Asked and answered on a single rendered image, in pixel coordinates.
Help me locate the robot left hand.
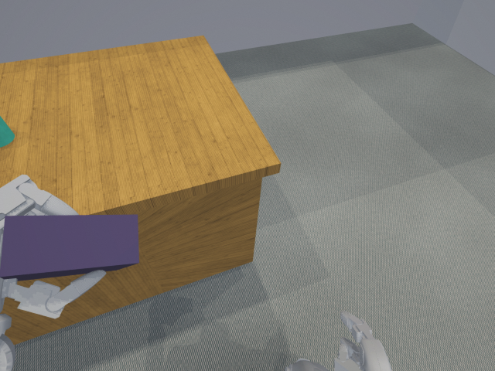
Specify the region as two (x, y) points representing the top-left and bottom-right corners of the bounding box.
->
(0, 175), (106, 318)

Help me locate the table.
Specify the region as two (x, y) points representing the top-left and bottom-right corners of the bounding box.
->
(0, 36), (281, 345)

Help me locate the left robot forearm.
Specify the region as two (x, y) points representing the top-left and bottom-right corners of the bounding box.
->
(0, 314), (15, 371)

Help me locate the robot right hand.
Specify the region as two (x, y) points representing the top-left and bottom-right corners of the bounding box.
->
(334, 311), (392, 371)

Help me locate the sponge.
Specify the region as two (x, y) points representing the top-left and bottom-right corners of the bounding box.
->
(0, 214), (139, 281)

